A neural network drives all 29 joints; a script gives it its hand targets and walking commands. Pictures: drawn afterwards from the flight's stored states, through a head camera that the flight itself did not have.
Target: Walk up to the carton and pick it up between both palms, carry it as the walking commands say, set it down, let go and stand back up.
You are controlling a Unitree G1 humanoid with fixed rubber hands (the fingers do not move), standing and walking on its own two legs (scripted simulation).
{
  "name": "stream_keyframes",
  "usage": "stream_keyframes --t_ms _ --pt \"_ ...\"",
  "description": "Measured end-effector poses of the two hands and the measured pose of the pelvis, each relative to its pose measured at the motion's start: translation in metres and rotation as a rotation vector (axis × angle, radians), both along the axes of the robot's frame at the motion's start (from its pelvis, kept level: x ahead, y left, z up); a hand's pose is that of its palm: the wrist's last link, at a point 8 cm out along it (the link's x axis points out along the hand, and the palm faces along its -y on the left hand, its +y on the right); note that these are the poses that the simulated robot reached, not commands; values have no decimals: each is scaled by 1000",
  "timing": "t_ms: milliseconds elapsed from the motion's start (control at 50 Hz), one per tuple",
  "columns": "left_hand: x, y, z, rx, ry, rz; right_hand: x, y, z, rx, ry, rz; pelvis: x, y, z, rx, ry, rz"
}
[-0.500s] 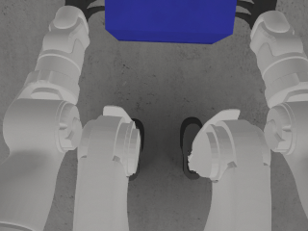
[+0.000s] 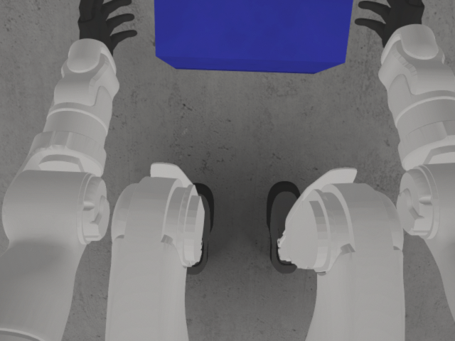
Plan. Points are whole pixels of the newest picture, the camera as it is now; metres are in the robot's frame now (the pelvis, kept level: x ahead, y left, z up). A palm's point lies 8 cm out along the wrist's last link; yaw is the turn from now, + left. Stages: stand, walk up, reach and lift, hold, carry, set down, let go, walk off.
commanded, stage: set down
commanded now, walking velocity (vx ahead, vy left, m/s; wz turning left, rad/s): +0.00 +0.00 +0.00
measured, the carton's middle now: (249, 14) +0.55 -0.01 -0.26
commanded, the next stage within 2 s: let go in 1.56 s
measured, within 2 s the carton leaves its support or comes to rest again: neither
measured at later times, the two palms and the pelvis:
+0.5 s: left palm out of the picture +0.52 +0.22 -0.10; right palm out of the picture +0.52 -0.20 -0.10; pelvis -0.02 +0.00 +0.05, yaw +0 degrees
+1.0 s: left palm out of the picture +0.52 +0.23 +0.05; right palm out of the picture +0.52 -0.22 +0.06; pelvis -0.03 +0.00 +0.16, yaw -1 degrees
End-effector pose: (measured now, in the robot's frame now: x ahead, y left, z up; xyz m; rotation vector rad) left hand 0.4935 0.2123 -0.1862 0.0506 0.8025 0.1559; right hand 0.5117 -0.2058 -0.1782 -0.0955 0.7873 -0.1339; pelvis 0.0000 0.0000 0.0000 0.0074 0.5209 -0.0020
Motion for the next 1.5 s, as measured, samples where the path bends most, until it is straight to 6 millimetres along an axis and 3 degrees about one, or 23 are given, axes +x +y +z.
stream_keyframes --t_ms 140,240,420,580,800,940,1080,1240,1380,1500 --pt "2 6 9 1 -50 -3 -10 -12 7 -5 -17 -23 -6 2 -3 -2 -30 -1" --pt "8 2 23 -6 -96 -23 -10 -9 12 8 -39 -1 -15 2 2 -3 -56 -1" --pt "20 1 65 -21 -127 8 7 3 60 35 -138 -24 -19 4 28 -3 -41 -4" --pt "28 11 113 13 -155 3 9 -5 101 26 -134 -47 -17 4 65 -4 -33 -6" --pt "14 16 165 12 -126 -13 -5 -15 156 23 -108 -36 -18 5 119 -8 -31 -9" --pt "19 13 217 -15 -166 -14 1 -15 214 12 -157 -15 -26 5 151 -5 -42 -8" --pt "22 21 258 -1 -147 -6 8 -9 256 27 -129 -10 -31 3 186 -5 -51 -8" --pt "13 20 302 15 -97 -30 0 -9 293 36 -95 -17 -24 4 231 -18 -74 3" --pt "27 16 354 6 -142 -29 6 -17 343 16 -129 -6 -15 5 267 -5 -98 -2" --pt "30 18 383 9 -147 -12 4 -16 375 34 -119 6 -6 3 299 3 -122 -14"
